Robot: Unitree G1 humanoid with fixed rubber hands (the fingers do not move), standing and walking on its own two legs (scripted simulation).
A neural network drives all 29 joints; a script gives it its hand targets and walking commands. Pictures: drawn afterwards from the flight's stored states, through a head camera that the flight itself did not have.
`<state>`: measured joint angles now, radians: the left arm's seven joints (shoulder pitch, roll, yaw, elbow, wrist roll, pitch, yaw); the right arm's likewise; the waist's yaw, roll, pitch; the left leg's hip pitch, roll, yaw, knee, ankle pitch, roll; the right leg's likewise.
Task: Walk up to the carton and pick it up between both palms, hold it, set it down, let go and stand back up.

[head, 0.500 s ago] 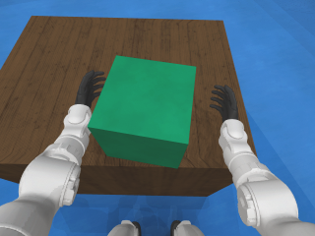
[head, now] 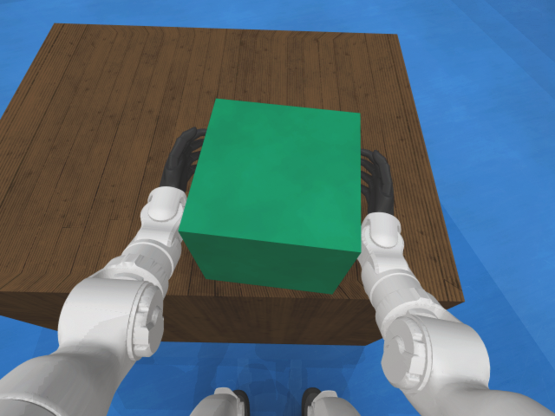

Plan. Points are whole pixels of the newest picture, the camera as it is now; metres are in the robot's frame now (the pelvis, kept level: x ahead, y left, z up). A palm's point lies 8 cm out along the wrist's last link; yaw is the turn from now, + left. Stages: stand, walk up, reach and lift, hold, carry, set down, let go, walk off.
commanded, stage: reach and lift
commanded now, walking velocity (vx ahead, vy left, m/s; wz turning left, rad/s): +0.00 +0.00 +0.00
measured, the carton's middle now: (277, 202) +0.41 +0.01 +0.00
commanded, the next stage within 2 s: none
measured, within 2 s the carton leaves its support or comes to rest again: leaves its support in 1.26 s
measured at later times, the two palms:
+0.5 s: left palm (175, 183) +0.42 +0.17 +0.02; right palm (375, 209) +0.40 -0.14 +0.01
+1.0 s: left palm (176, 183) +0.42 +0.17 +0.02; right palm (375, 209) +0.40 -0.14 +0.01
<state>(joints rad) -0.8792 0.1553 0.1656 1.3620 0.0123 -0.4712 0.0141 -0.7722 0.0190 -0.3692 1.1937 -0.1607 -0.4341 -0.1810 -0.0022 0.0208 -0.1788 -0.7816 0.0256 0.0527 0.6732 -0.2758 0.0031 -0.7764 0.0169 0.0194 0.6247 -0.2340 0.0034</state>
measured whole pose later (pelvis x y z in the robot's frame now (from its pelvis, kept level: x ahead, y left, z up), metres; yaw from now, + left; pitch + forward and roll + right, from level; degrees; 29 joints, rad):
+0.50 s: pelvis +0.00 +0.02 +0.00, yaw -1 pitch +21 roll -3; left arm -0.87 0.10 0.23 1.36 0.12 -0.51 0.08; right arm -0.77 0.02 -0.54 1.22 -0.30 -0.48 -0.15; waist 0.00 0.04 -0.16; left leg -0.76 0.03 0.05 0.67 -0.28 0.01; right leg -0.72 0.02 0.02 0.55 -0.20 0.01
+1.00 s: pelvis +0.00 +0.02 +0.00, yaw -1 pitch +21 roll -3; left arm -0.87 0.10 0.23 1.37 0.12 -0.52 0.09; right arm -0.77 0.02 -0.54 1.22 -0.30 -0.49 -0.15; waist 0.00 0.05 -0.16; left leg -0.76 0.03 0.05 0.67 -0.28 0.01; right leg -0.72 0.02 0.02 0.55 -0.20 0.01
